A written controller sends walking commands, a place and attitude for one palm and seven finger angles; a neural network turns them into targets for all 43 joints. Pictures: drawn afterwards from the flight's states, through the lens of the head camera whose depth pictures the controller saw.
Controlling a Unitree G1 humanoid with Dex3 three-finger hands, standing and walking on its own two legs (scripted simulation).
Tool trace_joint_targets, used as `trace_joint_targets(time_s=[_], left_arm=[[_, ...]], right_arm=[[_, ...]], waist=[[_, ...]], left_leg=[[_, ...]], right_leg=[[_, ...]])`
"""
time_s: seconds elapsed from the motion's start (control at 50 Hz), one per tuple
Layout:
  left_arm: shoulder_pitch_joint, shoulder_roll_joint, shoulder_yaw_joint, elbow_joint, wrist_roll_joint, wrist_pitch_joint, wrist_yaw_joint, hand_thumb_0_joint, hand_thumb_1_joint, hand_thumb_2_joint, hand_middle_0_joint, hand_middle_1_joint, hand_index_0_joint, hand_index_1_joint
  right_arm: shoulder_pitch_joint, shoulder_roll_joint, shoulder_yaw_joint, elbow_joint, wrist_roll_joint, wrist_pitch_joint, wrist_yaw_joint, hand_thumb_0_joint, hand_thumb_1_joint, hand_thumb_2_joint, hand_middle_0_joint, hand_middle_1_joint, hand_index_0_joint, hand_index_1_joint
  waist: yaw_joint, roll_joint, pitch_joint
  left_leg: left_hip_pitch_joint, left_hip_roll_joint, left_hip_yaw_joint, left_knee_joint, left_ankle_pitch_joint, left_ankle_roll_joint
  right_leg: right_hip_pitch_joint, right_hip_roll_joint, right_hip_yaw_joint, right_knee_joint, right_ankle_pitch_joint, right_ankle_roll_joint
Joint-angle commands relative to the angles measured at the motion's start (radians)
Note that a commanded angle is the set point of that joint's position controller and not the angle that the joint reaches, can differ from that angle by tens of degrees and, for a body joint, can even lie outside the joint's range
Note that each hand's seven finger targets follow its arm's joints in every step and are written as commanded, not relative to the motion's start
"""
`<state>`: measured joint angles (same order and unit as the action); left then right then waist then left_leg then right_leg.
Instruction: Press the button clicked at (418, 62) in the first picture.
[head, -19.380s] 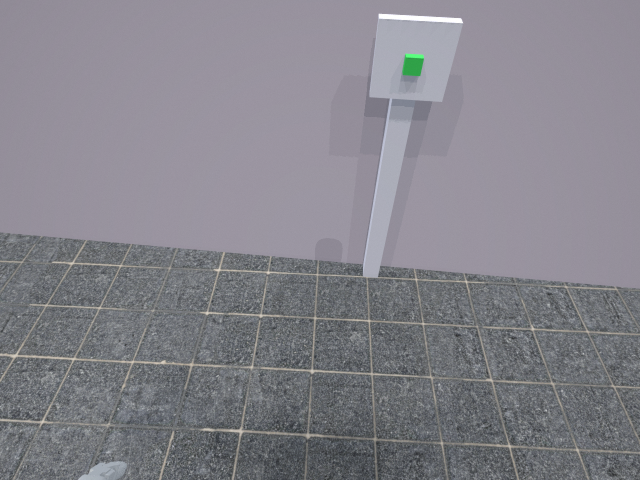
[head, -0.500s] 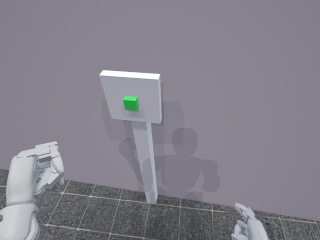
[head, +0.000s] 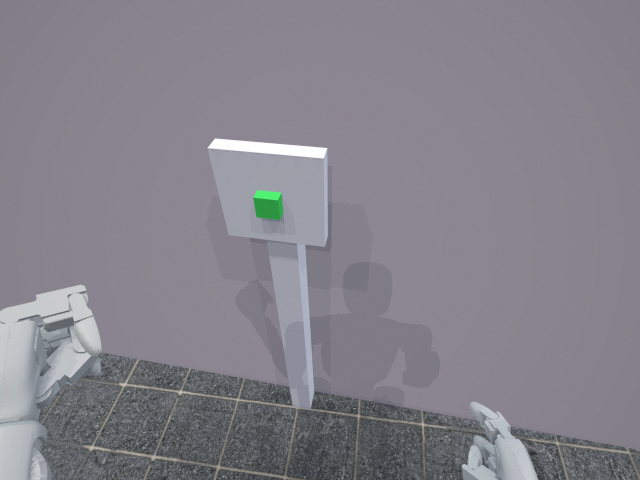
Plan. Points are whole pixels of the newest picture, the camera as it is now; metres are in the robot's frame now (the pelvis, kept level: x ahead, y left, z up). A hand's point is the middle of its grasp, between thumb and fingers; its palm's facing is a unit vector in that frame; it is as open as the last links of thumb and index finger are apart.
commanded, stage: step back with the hand held close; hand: left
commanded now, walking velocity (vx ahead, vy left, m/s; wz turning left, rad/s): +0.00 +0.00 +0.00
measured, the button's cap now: (269, 203) +0.49 +0.16 +0.09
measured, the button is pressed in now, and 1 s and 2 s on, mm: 0 0 0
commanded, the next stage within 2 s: stop stepping back and stand still in 1.26 s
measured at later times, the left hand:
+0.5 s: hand (73, 367) +0.16 +0.25 +0.16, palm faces +0.34 -0.79 -0.50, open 3.1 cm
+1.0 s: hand out of the picture +0.09 +0.27 +0.16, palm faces +0.43 -0.78 -0.46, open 3.1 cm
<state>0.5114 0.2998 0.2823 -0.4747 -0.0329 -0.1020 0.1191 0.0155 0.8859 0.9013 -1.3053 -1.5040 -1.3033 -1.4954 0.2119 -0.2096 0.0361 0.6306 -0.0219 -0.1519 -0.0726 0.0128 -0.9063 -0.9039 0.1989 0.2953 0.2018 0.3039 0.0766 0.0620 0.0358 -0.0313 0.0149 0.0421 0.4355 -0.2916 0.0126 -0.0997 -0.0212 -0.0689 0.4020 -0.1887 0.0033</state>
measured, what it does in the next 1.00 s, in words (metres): walks backwards: right foot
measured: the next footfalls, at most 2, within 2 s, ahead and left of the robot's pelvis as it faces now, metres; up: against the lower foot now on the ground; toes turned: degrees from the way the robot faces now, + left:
right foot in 0.92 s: -0.06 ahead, -0.12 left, +0.00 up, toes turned +4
right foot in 1.54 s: -0.24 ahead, -0.09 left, +0.00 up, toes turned -2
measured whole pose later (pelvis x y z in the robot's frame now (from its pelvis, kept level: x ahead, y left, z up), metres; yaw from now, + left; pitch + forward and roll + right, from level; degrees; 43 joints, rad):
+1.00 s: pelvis -0.11 +0.02 -0.02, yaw +0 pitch +2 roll -2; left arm 0.57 0.38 0.44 -0.59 0.01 -0.30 0.16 0.01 0.88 0.90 -1.31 -1.50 -1.31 -1.50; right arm 0.25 -0.19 0.01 0.58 -0.02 -0.11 -0.08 0.01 -0.91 -0.90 0.20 0.30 0.20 0.30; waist -0.01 -0.01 0.00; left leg -0.48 0.00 0.03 0.65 -0.21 0.05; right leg -0.34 0.04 0.04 0.62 -0.34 0.02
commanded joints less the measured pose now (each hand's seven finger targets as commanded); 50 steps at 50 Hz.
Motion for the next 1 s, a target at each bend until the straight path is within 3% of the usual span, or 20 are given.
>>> trace_joint_targets(time_s=[0.0, 0.04, 0.06, 0.08, 0.14, 0.26, 0.36, 0.46, 0.5, 0.56, 0.6, 0.68, 0.74, 0.8, 0.82, 0.84, 0.88, 0.92, 0.94, 0.98], left_arm=[[-0.073, 0.167, 0.107, -0.21, 0.003, -0.07, 0.013, 0.0, 0.9, 0.9, -1.3, -1.5, -1.3, -1.5], [-0.132, 0.175, 0.112, -0.178, 0.0, -0.068, 0.017, 0.0, 0.9, 0.9, -1.3, -1.5, -1.3, -1.5], [-0.18, 0.262, 0.226, -0.211, -0.011, -0.11, 0.018, 0.0, 0.9, 0.9, -1.3, -1.5, -1.3, -1.5], [-0.081, 0.192, 0.172, -0.135, -0.005, -0.112, 0.009, 0.0, 0.9, 0.9, -1.3, -1.5, -1.3, -1.5], [-0.024, 0.172, 0.142, -0.179, 0.005, -0.131, 0.004, 0.0, 0.9, 0.9, -1.3, -1.5, -1.3, -1.5], [0.095, 0.227, 0.207, -0.265, 0.005, -0.15, 0.022, 0.0, 0.9, 0.9, -1.3, -1.5, -1.3, -1.5], [0.131, 0.235, 0.228, -0.277, 0.0, -0.156, 0.028, 0.0, 0.9, 0.9, -1.3, -1.5, -1.3, -1.5], [0.111, 0.216, 0.21, -0.269, 0.01, -0.158, 0.033, 0.0, 0.9, 0.9, -1.3, -1.5, -1.3, -1.5], [0.079, 0.219, 0.208, -0.29, 0.019, -0.163, 0.036, 0.0, 0.9, 0.9, -1.3, -1.5, -1.3, -1.5], [0.051, 0.213, 0.205, -0.282, 0.031, -0.173, 0.044, 0.0, 0.9, 0.9, -1.3, -1.5, -1.3, -1.5], [0.017, 0.233, 0.218, -0.297, 0.038, -0.183, 0.049, 0.0, 0.9, 0.9, -1.3, -1.5, -1.3, -1.5], [0.025, 0.235, 0.212, -0.309, 0.029, -0.2, 0.065, 0.0, 0.9, 0.9, -1.3, -1.5, -1.3, -1.5], [0.032, 0.231, 0.211, -0.319, 0.027, -0.21, 0.075, 0.0, 0.9, 0.9, -1.3, -1.5, -1.3, -1.5], [0.017, 0.225, 0.23, -0.337, 0.047, -0.223, 0.078, 0.0, 0.9, 0.9, -1.3, -1.5, -1.3, -1.5], [0.04, 0.228, 0.243, -0.31, 0.053, -0.224, 0.075, 0.0, 0.9, 0.9, -1.3, -1.5, -1.3, -1.5], [0.04, 0.229, 0.241, -0.31, 0.056, -0.227, 0.069, 0.0, 0.9, 0.9, -1.3, -1.5, -1.3, -1.5], [0.044, 0.222, 0.234, -0.293, 0.056, -0.238, 0.056, 0.0, 0.9, 0.9, -1.3, -1.5, -1.3, -1.5], [0.047, 0.217, 0.219, -0.291, 0.049, -0.256, 0.04, 0.0, 0.9, 0.9, -1.3, -1.5, -1.3, -1.5], [0.062, 0.226, 0.221, -0.292, 0.03, -0.259, 0.037, 0.0, 0.9, 0.9, -1.3, -1.5, -1.3, -1.5], [0.053, 0.234, 0.203, -0.328, 0.016, -0.264, 0.034, 0.0, 0.9, 0.9, -1.3, -1.5, -1.3, -1.5]], right_arm=[[-0.132, -0.107, -0.045, -0.162, 0.005, -0.062, -0.007, 0.0, -0.9, -0.9, 0.2, 0.3, 0.2, 0.3], [-0.13, -0.11, -0.043, -0.152, 0.006, -0.059, -0.009, 0.0, -0.9, -0.9, 0.2, 0.3, 0.2, 0.3], [-0.109, -0.132, -0.046, -0.191, 0.009, -0.025, -0.007, 0.0, -0.9, -0.9, 0.2, 0.3, 0.2, 0.3], [-0.108, -0.117, -0.049, -0.177, 0.01, -0.003, -0.008, 0.0, -0.9, -0.9, 0.2, 0.3, 0.2, 0.3], [-0.117, -0.129, -0.057, -0.193, 0.004, 0.027, -0.004, 0.0, -0.9, -0.9, 0.2, 0.3, 0.2, 0.3], [-0.115, -0.132, -0.08, -0.234, 0.01, 0.056, -0.006, 0.0, -0.9, -0.9, 0.2, 0.3, 0.2, 0.3], [-0.111, -0.126, -0.094, -0.251, 0.019, 0.073, -0.01, 0.0, -0.9, -0.9, 0.2, 0.3, 0.2, 0.3], [-0.111, -0.133, -0.094, -0.255, 0.023, 0.065, -0.016, 0.0, -0.9, -0.9, 0.2, 0.3, 0.2, 0.3], [-0.11, -0.139, -0.093, -0.259, 0.024, 0.057, -0.019, 0.0, -0.9, -0.9, 0.2, 0.3, 0.2, 0.3], [-0.092, -0.139, -0.089, -0.264, 0.024, 0.046, -0.02, 0.0, -0.9, -0.9, 0.2, 0.3, 0.2, 0.3], [-0.089, -0.142, -0.091, -0.265, 0.021, 0.04, -0.025, 0.0, -0.9, -0.9, 0.2, 0.3, 0.2, 0.3], [-0.055, -0.128, -0.082, -0.243, 0.015, 0.032, -0.022, 0.0, -0.9, -0.9, 0.2, 0.3, 0.2, 0.3], [-0.061, -0.135, -0.077, -0.237, 0.011, 0.029, -0.029, 0.0, -0.9, -0.9, 0.2, 0.3, 0.2, 0.3], [-0.086, -0.147, -0.081, -0.252, 0.015, 0.006, -0.039, 0.0, -0.9, -0.9, 0.2, 0.3, 0.2, 0.3], [-0.079, -0.139, -0.088, -0.254, 0.016, 0.001, -0.037, 0.0, -0.9, -0.9, 0.2, 0.3, 0.2, 0.3], [-0.079, -0.132, -0.089, -0.252, 0.014, -0.004, -0.033, 0.0, -0.9, -0.9, 0.2, 0.3, 0.2, 0.3], [-0.087, -0.136, -0.091, -0.242, 0.011, -0.017, -0.024, 0.0, -0.9, -0.9, 0.2, 0.3, 0.2, 0.3], [-0.092, -0.134, -0.087, -0.229, 0.003, -0.027, -0.019, 0.0, -0.9, -0.9, 0.2, 0.3, 0.2, 0.3], [-0.068, -0.128, -0.087, -0.207, 0.005, -0.028, -0.01, 0.0, -0.9, -0.9, 0.2, 0.3, 0.2, 0.3], [-0.074, -0.119, -0.084, -0.186, 0.004, -0.026, -0.004, 0.0, -0.9, -0.9, 0.2, 0.3, 0.2, 0.3]], waist=[[-0.001, 0.007, -0.029], [-0.009, -0.013, -0.009], [-0.059, -0.056, 0.058], [-0.062, -0.105, 0.032], [-0.067, -0.054, -0.041], [-0.058, -0.004, -0.209], [-0.065, -0.045, -0.218], [-0.068, -0.019, -0.146], [-0.068, -0.003, -0.119], [-0.076, -0.047, -0.072], [-0.079, -0.074, -0.059], [-0.088, -0.15, -0.101], [-0.091, -0.064, -0.097], [-0.082, 0.149, -0.087], [-0.072, 0.157, -0.094], [-0.072, 0.112, -0.09], [-0.073, 0.063, -0.045], [-0.081, 0.034, -0.018], [-0.092, -0.027, -0.063], [-0.088, -0.025, -0.235]], left_leg=[[-0.119, 0.014, -0.039, -0.1, 0.2, -0.008], [-0.13, 0.014, -0.04, -0.108, 0.168, -0.005], [-0.202, 0.025, -0.04, -0.082, 0.079, 0.02], [-0.176, 0.019, -0.053, -0.059, 0.075, 0.023], [-0.172, 0.023, -0.048, -0.052, 0.124, 0.021], [-0.219, 0.053, -0.067, -0.041, 0.339, 0.013], [-0.266, 0.063, -0.072, -0.009, 0.361, 0.007], [-0.409, 0.098, -0.1, -0.063, 0.151, 0.041], [-0.502, 0.102, -0.11, -0.081, -0.003, 0.058], [-0.599, 0.092, -0.115, -0.071, -0.245, 0.073], [-0.598, 0.069, -0.11, -0.017, -0.31, 0.073], [-0.382, 0.018, -0.09, 0.153, -0.223, 0.04], [-0.382, 0.059, -0.145, 0.068, -0.255, 0.051], [-0.735, 0.229, -0.331, -0.247, -0.461, 0.12], [-0.768, 0.265, -0.342, -0.262, -0.442, 0.127], [-0.74, 0.258, -0.321, -0.218, -0.341, 0.127], [-0.748, 0.221, -0.269, -0.155, -0.286, 0.116], [-0.693, 0.152, -0.226, -0.085, -0.198, 0.088], [-0.531, 0.101, -0.187, -0.008, -0.02, 0.052], [-0.261, 0.074, -0.115, 0.065, 0.35, 0.015]], right_leg=[[0.057, 0.013, 0.042, -0.06, 0.075, -0.031], [0.043, 0.012, 0.043, -0.067, 0.046, -0.03], [-0.079, -0.036, 0.155, -0.132, 0.043, -0.023], [-0.101, -0.056, 0.156, -0.155, 0.012, -0.025], [-0.094, -0.068, 0.139, -0.126, 0.064, -0.025], [0.025, -0.053, 0.09, 0.047, 0.327, -0.012], [0.004, -0.067, 0.1, 0.104, 0.396, -0.011], [-0.017, -0.047, 0.107, 0.158, 0.232, 0.002], [0.003, -0.042, 0.124, 0.179, 0.171, 0.003], [-0.024, -0.059, 0.168, 0.155, 0.02, -0.004], [-0.08, -0.076, 0.214, 0.085, -0.099, -0.015], [-0.303, -0.151, 0.263, -0.047, -0.26, -0.057], [-0.326, -0.112, 0.205, 0.018, -0.277, -0.039], [-0.001, 0.035, 0.087, 0.39, -0.101, 0.019], [0.037, 0.054, 0.08, 0.47, -0.069, 0.024], [0.022, 0.05, 0.089, 0.453, -0.057, 0.02], [0.021, 0.048, 0.112, 0.361, -0.059, 0.009], [-0.021, 0.022, 0.169, 0.216, 0.06, -0.01], [-0.123, -0.026, 0.226, 0.133, 0.161, -0.038], [-0.173, -0.062, 0.222, 0.127, 0.374, -0.036]])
